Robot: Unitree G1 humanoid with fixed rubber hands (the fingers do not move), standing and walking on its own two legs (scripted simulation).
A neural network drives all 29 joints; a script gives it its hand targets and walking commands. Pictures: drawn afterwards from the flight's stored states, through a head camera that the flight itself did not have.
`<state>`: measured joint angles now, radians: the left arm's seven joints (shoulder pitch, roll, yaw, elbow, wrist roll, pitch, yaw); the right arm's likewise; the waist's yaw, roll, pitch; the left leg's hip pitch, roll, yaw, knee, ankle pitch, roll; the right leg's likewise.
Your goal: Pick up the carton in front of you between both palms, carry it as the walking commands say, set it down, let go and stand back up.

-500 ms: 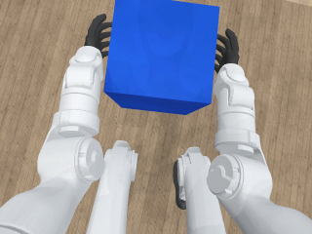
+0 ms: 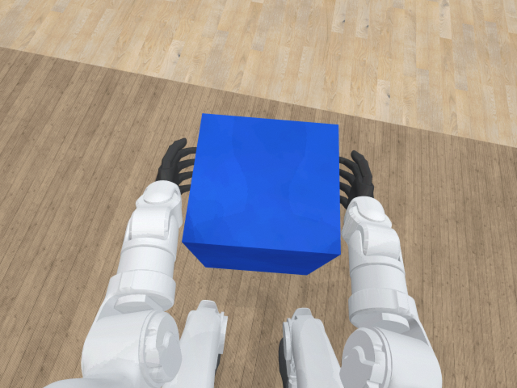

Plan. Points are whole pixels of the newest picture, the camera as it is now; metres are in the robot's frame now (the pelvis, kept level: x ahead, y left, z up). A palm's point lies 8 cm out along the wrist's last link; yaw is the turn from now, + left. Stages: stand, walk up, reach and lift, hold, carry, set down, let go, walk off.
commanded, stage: reach and lift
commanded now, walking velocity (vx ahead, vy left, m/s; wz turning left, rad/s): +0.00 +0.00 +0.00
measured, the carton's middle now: (262, 206) +0.42 +0.01 -0.10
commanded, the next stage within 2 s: hold in 1.74 s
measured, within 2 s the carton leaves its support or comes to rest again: neither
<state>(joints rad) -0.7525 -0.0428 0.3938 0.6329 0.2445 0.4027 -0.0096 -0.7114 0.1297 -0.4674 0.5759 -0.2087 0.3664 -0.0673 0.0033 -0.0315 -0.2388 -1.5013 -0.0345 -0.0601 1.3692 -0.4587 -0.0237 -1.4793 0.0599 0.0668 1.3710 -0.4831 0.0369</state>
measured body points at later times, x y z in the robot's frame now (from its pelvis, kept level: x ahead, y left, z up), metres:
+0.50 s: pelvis +0.05 -0.01 +0.13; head +0.09 +0.00 +0.57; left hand +0.38 +0.16 +0.11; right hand +0.38 -0.15 +0.11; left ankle +0.08 +0.13 -0.58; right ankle +0.07 -0.13 -0.58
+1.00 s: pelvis +0.04 +0.00 +0.16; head +0.02 +0.00 +0.61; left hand +0.35 +0.15 +0.17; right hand +0.36 -0.15 +0.18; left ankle +0.08 +0.13 -0.58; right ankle +0.07 -0.13 -0.58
